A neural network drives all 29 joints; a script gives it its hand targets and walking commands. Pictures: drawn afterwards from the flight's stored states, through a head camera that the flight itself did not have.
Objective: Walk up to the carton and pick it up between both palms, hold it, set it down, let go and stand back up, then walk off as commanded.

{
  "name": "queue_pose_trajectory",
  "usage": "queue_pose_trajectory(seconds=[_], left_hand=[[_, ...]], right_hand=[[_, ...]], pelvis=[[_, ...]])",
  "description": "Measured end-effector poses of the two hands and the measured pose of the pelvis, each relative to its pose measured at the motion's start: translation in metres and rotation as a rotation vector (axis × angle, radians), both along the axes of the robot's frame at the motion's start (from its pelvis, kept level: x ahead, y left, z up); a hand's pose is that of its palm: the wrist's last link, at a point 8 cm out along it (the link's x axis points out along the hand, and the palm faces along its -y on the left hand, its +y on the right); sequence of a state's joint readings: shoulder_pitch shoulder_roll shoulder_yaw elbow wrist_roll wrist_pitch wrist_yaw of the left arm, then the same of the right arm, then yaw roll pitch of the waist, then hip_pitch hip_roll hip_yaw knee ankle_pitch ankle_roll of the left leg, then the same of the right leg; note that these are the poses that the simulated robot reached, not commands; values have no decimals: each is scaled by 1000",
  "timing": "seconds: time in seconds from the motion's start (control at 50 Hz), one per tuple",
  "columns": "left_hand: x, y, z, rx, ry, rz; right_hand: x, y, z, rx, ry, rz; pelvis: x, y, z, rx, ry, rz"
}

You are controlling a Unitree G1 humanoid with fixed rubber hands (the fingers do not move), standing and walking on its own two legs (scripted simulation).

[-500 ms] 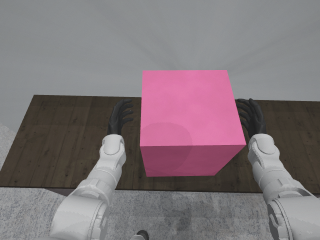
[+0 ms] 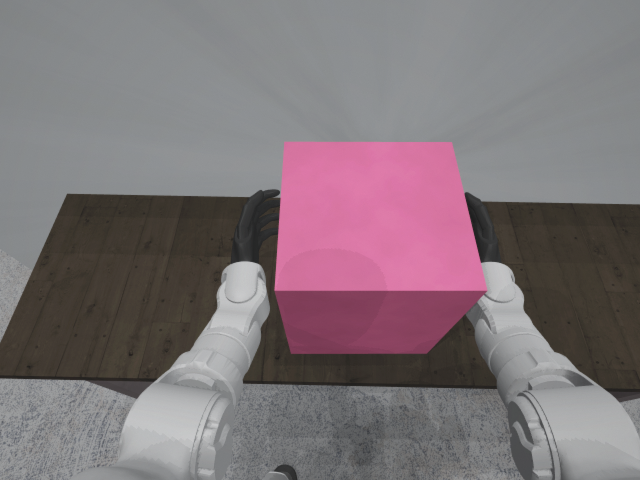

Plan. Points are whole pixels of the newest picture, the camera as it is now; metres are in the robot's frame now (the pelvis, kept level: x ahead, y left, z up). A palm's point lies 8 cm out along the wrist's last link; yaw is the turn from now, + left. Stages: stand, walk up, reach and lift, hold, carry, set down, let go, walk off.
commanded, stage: reach and lift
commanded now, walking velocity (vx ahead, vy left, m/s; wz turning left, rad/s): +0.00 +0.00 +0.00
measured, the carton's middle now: (363, 258) +0.42 -0.02 -0.03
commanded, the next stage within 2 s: none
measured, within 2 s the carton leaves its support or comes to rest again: leaves its support in 1.40 s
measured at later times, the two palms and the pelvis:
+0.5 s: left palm (246, 264) +0.39 +0.14 +0.00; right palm (479, 268) +0.39 -0.16 +0.00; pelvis +0.00 +0.00 +0.01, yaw +0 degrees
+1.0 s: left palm (245, 265) +0.39 +0.14 +0.00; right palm (479, 268) +0.39 -0.16 +0.00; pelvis +0.00 +0.00 +0.01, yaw +0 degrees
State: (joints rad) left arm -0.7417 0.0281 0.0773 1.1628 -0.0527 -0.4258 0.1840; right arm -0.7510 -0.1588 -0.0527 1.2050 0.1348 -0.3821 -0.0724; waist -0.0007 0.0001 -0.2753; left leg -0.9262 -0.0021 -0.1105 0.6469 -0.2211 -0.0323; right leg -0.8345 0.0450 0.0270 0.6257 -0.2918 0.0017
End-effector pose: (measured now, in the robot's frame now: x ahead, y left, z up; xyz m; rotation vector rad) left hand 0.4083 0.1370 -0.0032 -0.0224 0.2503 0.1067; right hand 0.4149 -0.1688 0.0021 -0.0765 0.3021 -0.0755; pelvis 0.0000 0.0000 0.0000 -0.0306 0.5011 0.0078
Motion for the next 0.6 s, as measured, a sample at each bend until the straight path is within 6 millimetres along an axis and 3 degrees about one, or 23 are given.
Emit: queue_pose_trajectory(seconds=[0.22,0.6], left_hand=[[-6,3,1,1,9,54],[-21,0,3,1,25,45]], right_hand=[[-5,8,1,-7,1,-3],[-23,6,2,-26,15,-7]], pelvis=[[4,-2,3,3,-45,1],[4,-3,5,6,-102,3]])
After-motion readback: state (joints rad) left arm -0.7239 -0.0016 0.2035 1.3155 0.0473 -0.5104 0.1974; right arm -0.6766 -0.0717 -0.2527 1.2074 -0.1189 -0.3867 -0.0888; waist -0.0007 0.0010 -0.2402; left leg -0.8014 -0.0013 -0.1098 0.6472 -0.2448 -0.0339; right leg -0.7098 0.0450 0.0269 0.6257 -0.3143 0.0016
